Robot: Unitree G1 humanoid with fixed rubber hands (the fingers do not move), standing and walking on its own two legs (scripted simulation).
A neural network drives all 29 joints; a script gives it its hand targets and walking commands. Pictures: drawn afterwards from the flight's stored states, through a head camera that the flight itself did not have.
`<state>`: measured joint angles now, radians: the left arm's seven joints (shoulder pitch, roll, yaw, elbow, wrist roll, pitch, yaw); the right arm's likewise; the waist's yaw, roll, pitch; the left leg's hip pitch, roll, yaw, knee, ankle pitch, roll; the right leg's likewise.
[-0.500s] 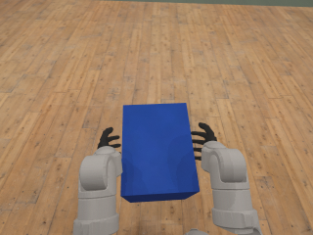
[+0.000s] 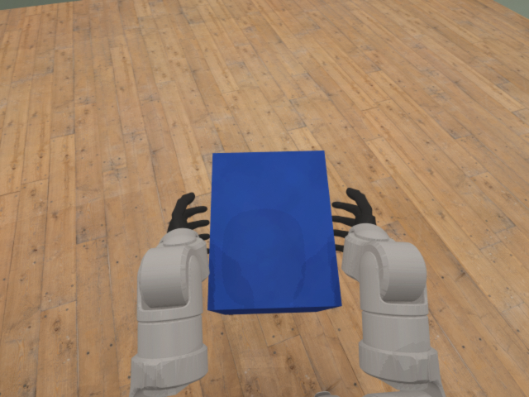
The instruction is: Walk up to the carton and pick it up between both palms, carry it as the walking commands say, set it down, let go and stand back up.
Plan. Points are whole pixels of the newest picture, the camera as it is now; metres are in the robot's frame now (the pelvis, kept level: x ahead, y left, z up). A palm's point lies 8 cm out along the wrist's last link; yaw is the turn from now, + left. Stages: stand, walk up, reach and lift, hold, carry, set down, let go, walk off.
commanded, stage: carry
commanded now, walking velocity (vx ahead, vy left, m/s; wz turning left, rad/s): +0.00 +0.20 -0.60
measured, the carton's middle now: (269, 240) +0.38 -0.02 -0.01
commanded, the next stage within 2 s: none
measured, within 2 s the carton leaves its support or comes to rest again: neither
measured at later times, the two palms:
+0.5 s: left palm (188, 269) +0.29 +0.10 +0.08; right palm (377, 340) +0.19 -0.12 +0.07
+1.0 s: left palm (140, 288) +0.26 +0.15 +0.10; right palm out of the picture +0.11 -0.05 +0.07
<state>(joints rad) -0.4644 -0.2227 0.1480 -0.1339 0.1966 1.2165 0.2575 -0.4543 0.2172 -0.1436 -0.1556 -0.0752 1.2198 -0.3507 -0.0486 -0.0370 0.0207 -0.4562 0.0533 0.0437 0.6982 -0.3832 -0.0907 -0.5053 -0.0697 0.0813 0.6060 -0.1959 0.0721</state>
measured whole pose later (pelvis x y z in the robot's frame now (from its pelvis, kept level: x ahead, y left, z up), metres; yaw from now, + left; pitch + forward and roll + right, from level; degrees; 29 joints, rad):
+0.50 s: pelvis -0.05 +0.11 +0.01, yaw -19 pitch +6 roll +1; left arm -0.48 -0.23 0.15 -0.02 0.16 1.22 0.30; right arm -0.41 0.20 -0.14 -0.10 -0.09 1.24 -0.34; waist -0.04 0.02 0.00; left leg -0.61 0.08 0.08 1.04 -0.39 -0.10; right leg -0.42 -0.04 -0.04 0.56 -0.24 0.00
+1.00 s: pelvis -0.07 +0.24 +0.00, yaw -37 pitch +6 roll -1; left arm -0.49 -0.23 0.15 -0.04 0.11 1.21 0.37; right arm -0.43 0.21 -0.17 -0.09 -0.16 1.20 -0.24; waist 0.04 0.08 -0.05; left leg -0.49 0.13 0.25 0.72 -0.32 0.01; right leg -0.40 -0.01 -0.12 0.61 -0.31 -0.01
